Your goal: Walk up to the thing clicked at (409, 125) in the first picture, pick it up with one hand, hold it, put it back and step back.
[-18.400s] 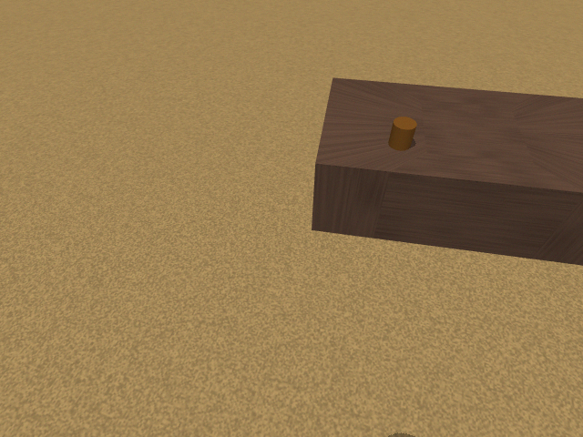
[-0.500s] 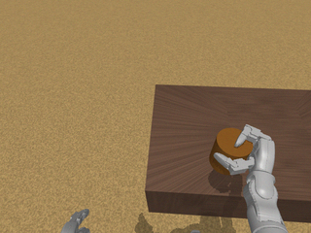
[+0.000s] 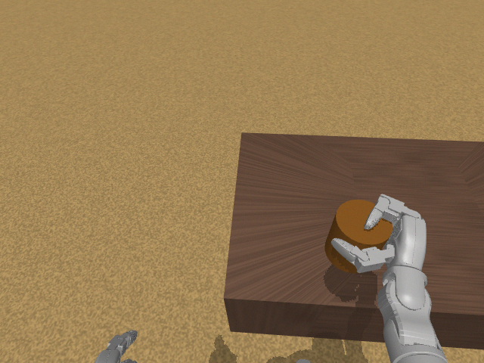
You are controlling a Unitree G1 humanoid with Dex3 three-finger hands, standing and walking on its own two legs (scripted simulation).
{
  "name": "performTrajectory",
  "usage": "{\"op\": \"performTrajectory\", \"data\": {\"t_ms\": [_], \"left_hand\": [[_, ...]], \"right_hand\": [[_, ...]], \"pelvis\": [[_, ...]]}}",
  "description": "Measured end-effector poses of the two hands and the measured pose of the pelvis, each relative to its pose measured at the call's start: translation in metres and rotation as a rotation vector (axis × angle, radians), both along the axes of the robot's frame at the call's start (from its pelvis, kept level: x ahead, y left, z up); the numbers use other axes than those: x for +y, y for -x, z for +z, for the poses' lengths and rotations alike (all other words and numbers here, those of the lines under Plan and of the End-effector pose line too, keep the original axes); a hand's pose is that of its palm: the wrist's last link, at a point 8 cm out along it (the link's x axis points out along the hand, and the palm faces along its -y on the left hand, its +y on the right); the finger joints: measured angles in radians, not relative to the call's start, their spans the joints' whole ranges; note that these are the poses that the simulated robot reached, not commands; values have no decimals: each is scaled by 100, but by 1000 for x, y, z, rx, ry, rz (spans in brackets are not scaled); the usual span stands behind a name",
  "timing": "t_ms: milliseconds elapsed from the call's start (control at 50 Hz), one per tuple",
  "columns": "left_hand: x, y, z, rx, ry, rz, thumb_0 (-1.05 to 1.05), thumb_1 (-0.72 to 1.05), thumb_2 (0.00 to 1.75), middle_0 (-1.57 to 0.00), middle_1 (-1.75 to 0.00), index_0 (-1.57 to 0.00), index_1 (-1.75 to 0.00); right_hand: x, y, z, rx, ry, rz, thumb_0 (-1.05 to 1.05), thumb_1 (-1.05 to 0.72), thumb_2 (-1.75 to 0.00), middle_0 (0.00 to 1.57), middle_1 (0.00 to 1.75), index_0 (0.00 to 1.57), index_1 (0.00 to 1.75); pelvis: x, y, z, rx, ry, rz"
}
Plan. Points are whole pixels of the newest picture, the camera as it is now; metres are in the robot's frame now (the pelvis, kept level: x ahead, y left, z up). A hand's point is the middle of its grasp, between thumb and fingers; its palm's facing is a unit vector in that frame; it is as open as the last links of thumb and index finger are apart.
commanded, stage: hold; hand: right
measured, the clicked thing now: (355, 236) +0.34 -0.17 +0.01
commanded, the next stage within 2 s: crouch in 0.36 s
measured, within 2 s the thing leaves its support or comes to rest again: neither
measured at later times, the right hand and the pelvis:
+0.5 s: hand (362, 230) +0.33 -0.17 +0.05, palm faces +0.26 +0.97 -0.01, open 7.2 cm; pelvis +0.00 +0.00 +0.00, yaw +0 degrees
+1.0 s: hand (359, 227) +0.41 -0.21 -0.07, palm faces +0.32 +0.95 -0.01, open 7.1 cm; pelvis -0.02 +0.01 -0.08, yaw +2 degrees
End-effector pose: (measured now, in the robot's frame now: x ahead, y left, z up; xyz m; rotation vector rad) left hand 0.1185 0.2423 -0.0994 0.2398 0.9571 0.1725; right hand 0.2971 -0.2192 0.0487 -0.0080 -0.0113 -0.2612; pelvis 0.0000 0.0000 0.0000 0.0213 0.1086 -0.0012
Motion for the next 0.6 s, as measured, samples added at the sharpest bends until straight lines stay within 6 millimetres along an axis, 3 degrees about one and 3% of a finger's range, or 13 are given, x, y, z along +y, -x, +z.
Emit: {"op": "performTrajectory", "data": {"t_ms": [600], "left_hand": [[7,3,-3,5,-2,-4,0,89,92,-19,-31,-20,-30]], "right_hand": [[5,1,-6,2,-9,-2,1,48,-98,59,100,132,144]], "pelvis": [[6,4,-3,13,3,0]]}}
